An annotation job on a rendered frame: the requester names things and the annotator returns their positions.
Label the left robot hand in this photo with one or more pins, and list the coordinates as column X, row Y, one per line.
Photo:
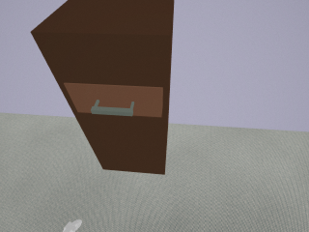
column 72, row 226

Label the handle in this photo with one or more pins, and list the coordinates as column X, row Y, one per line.
column 117, row 111

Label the cabinet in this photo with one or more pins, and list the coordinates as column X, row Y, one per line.
column 114, row 42

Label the drawer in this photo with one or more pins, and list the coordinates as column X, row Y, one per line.
column 148, row 101

